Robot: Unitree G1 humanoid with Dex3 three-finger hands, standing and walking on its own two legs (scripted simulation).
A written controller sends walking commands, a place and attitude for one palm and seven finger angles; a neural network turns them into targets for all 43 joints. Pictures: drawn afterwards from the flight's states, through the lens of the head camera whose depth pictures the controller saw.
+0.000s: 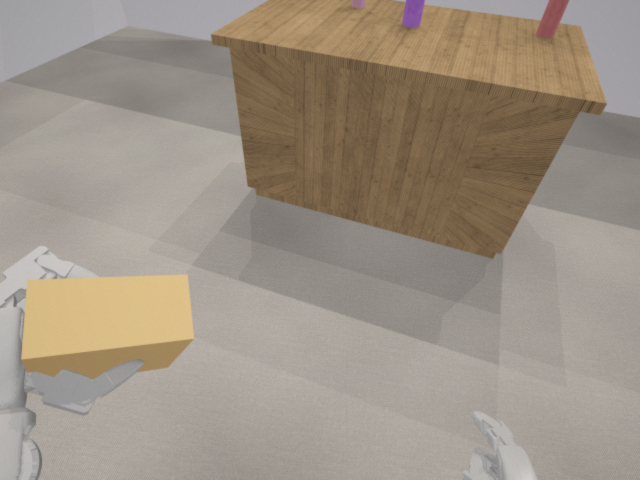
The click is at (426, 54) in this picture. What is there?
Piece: table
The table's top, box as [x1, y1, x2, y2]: [211, 0, 606, 114]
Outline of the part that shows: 211,34 212,43 217,45 596,114 600,114 606,104 580,26 559,23 552,38 543,38 535,34 540,21 539,20 424,5 420,25 418,27 407,27 401,23 405,3 401,1 366,0 365,6 363,8 355,8 351,6 351,0 268,0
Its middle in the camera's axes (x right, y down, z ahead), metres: +0.32 -0.75 +1.43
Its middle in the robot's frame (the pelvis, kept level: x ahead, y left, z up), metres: +1.59 -0.23 -0.01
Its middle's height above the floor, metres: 0.76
